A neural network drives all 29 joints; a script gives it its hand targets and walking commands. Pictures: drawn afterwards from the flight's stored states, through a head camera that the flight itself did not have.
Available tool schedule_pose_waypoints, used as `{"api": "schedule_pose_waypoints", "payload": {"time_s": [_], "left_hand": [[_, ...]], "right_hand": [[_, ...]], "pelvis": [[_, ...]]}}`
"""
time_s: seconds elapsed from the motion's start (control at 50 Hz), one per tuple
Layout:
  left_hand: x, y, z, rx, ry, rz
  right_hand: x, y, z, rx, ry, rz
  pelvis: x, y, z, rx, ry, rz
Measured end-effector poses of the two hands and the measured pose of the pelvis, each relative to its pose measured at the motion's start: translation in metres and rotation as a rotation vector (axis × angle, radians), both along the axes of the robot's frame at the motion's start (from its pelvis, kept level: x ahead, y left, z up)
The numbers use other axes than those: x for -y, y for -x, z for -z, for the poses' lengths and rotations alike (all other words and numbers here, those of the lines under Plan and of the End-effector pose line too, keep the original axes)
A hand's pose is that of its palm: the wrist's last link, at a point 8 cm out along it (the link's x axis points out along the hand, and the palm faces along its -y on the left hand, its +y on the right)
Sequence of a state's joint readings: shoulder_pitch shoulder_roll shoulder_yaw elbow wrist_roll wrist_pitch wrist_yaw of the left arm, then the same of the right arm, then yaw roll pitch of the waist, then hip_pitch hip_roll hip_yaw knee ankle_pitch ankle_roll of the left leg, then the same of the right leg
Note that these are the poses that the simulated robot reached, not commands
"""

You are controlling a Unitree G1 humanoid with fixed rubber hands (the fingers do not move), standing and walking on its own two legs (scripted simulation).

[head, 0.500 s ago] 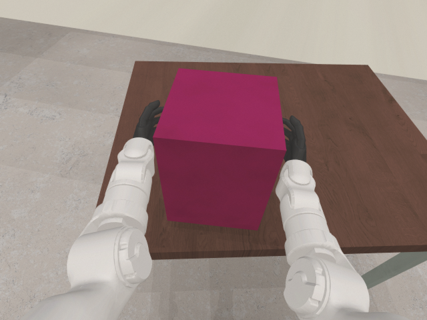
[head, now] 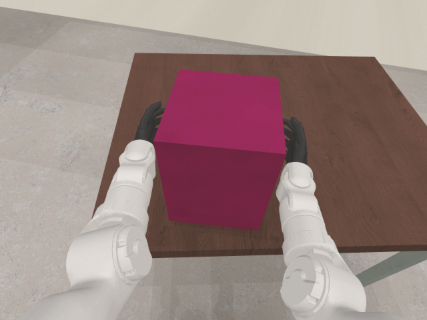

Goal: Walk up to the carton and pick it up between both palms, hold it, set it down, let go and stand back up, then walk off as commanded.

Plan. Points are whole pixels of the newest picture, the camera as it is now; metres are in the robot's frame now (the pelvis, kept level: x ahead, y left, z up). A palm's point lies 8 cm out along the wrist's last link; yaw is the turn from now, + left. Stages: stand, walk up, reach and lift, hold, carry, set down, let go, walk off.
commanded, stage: set down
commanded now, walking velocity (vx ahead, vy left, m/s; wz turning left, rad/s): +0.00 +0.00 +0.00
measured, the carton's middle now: (220, 153) +0.44 -0.04 +0.04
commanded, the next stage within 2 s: none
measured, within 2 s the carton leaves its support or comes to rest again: rests again in 0.14 s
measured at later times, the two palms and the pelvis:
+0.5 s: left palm (146, 147) +0.44 +0.11 +0.07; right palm (292, 167) +0.38 -0.17 +0.06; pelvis +0.00 +0.00 +0.00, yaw +0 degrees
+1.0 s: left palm (146, 150) +0.44 +0.11 +0.07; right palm (292, 168) +0.37 -0.17 +0.06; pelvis -0.01 +0.00 +0.00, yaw +0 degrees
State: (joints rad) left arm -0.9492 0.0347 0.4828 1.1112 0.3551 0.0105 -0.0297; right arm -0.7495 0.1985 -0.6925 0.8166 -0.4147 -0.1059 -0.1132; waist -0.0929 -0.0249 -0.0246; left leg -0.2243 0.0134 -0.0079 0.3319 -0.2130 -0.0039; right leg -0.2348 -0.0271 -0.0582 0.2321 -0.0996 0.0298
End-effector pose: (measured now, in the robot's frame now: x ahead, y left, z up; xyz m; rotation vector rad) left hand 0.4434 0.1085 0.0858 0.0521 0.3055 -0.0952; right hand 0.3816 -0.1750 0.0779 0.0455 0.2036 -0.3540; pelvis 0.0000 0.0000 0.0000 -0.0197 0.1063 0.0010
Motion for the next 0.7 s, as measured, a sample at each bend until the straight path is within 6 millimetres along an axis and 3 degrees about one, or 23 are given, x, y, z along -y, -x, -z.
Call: {"api": "schedule_pose_waypoints", "payload": {"time_s": [0.16,0.7], "left_hand": [[0.001,0.002,0.011,-0.011,-0.002,0.003],[-0.002,0.005,0.016,0.012,0.03,-0.003]], "right_hand": [[0.0,0.004,0.013,-0.012,0.008,0.003],[-0.002,0.007,0.016,0.014,0.028,0.001]], "pelvis": [[-0.001,0.003,0.0,-0.025,-0.002,0.001],[-0.001,0.005,0.0,-0.016,-0.002,0.006]]}}
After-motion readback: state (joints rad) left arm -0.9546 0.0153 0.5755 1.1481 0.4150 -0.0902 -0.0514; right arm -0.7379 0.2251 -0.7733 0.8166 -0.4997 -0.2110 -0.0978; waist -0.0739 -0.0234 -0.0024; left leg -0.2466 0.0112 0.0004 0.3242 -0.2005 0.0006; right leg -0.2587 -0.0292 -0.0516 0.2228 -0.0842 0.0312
